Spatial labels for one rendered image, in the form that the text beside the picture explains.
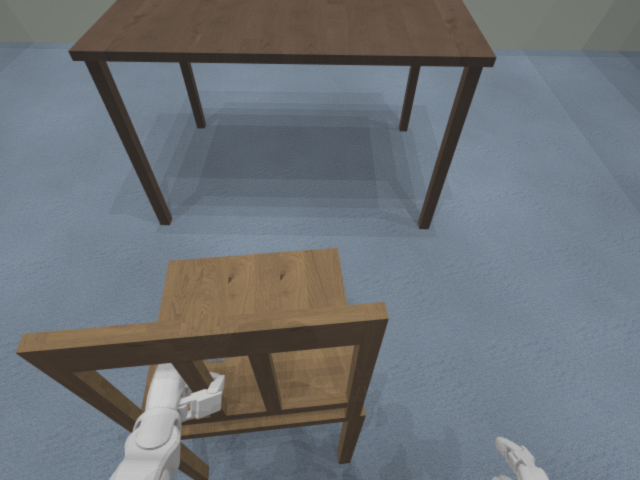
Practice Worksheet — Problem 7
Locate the table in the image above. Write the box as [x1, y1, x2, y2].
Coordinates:
[68, 0, 496, 229]

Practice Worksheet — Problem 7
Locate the left robot hand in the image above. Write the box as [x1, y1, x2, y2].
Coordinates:
[145, 358, 225, 423]

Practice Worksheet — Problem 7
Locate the right robot hand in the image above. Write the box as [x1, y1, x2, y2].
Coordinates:
[492, 437, 549, 480]

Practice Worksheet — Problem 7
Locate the left robot forearm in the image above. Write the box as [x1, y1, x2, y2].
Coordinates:
[109, 407, 181, 480]

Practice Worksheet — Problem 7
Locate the chair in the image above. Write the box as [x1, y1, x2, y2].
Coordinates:
[16, 248, 389, 480]

